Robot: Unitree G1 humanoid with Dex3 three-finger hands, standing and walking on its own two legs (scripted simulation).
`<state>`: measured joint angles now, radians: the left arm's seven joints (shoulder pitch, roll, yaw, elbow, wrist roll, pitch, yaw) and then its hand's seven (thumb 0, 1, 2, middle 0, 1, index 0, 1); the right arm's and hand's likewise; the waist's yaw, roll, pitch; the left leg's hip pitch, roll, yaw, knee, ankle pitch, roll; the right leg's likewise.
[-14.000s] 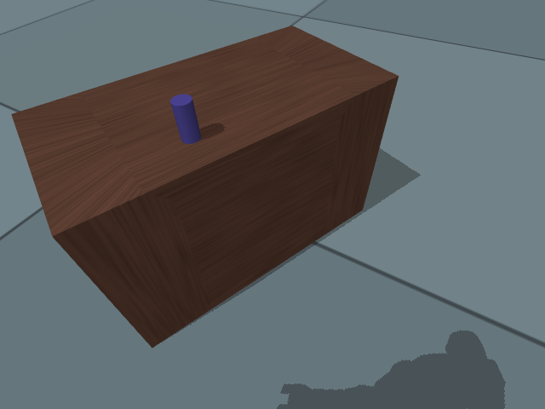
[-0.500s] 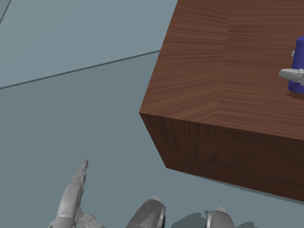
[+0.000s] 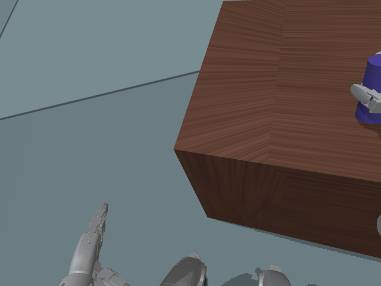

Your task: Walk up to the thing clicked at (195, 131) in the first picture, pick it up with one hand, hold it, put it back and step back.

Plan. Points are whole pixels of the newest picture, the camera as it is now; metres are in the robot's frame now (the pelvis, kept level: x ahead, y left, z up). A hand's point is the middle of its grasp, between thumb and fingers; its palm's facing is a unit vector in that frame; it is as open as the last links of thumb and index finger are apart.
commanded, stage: settle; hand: right
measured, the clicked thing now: (378, 90) +0.52 -0.24 +0.07
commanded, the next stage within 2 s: lift in 0.56 s
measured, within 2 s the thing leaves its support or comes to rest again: neither
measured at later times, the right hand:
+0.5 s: hand out of the picture +0.53 -0.25 +0.11, palm faces +0.20 +0.98 +0.00, open 9.3 cm
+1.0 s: hand out of the picture +0.50 -0.23 +0.15, palm faces +0.19 +0.98 +0.00, open 9.3 cm
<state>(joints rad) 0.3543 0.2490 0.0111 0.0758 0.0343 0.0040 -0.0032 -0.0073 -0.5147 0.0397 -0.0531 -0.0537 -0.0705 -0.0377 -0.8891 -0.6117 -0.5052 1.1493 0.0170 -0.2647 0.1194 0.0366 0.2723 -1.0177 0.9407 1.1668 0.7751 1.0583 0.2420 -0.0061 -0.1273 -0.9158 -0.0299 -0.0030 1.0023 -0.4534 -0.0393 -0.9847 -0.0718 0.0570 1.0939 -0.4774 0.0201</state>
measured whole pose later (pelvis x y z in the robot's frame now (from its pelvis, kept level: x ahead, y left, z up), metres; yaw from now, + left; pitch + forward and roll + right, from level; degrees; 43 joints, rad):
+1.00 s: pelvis +0.02 +0.00 +0.04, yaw -1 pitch +14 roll +2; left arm 0.32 0.25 0.04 0.26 0.00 -0.01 0.00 -0.01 -0.51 0.04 -0.05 -0.06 -0.07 -0.03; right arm -0.82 -0.49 -0.43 1.05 0.07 -0.17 0.12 0.04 0.32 -1.11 0.90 1.27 0.75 1.16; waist 0.15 -0.01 -0.12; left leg -0.66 -0.01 -0.03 0.79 -0.39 -0.04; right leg -0.71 -0.05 0.02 0.87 -0.41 0.01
